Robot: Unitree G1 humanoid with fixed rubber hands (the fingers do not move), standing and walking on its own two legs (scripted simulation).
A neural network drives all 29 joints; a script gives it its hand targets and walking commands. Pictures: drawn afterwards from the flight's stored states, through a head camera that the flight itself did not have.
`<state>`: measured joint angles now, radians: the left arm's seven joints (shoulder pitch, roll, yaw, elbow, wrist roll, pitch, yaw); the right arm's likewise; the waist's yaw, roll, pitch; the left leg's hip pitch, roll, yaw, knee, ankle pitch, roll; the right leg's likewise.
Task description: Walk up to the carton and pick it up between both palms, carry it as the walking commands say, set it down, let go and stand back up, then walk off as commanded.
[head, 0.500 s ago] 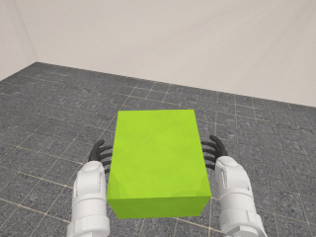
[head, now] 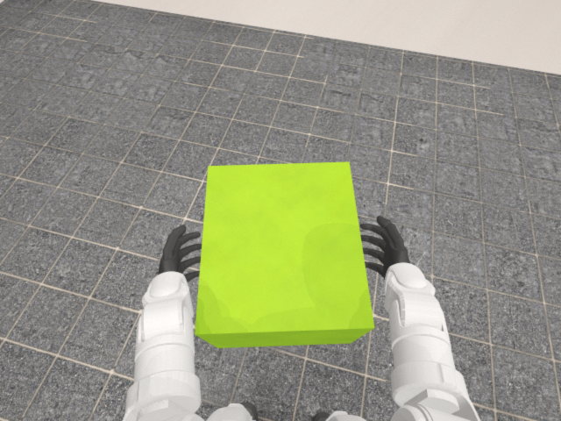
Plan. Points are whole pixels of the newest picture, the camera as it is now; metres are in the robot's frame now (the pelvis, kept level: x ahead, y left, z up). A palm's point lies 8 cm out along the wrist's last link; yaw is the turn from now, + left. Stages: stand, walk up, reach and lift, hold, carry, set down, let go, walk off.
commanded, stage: set down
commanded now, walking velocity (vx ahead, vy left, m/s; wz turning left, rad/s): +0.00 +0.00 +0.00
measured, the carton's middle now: (281, 257) +0.38 +0.03 -0.11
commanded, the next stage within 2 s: none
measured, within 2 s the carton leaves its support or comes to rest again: neither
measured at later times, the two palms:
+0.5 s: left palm (185, 278) +0.33 +0.19 -0.11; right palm (374, 268) +0.36 -0.14 -0.10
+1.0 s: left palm (196, 280) +0.36 +0.20 -0.19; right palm (362, 270) +0.39 -0.13 -0.19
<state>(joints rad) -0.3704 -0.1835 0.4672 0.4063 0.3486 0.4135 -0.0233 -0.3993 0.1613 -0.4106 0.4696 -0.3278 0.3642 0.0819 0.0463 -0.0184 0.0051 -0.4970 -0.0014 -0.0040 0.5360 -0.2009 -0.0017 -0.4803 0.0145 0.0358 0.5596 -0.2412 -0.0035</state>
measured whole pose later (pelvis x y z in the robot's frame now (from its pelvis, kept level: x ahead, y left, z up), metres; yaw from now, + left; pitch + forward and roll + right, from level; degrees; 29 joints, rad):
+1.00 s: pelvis -0.05 +0.00 -0.13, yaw +0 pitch +40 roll +0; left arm -0.73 -0.13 0.57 0.45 0.31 0.38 -0.03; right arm -0.78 0.09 -0.53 0.53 -0.31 0.34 0.09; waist 0.04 -0.04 -0.21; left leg -1.55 -0.01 0.00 1.20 -0.35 0.00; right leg -1.53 0.02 0.04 1.22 -0.40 0.01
